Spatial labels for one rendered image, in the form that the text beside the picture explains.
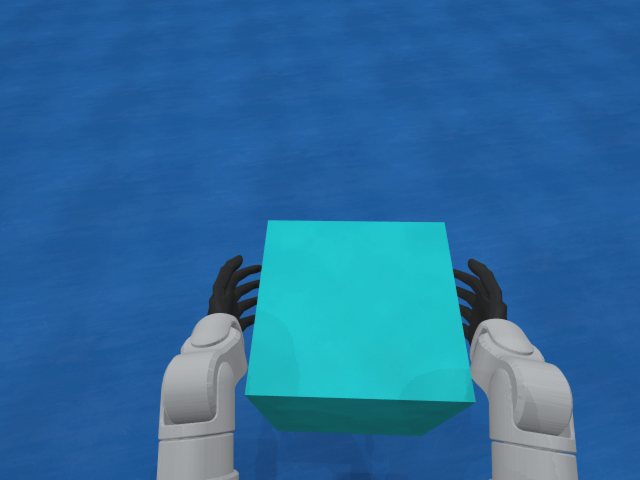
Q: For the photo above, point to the left robot hand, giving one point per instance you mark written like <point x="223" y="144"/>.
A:
<point x="226" y="295"/>

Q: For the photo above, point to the right robot forearm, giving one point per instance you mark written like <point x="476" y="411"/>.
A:
<point x="530" y="405"/>

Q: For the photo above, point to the carton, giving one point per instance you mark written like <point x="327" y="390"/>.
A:
<point x="358" y="329"/>

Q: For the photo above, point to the left robot forearm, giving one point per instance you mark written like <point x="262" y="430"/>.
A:
<point x="197" y="408"/>

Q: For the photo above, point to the right robot hand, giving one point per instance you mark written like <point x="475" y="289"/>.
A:
<point x="487" y="301"/>

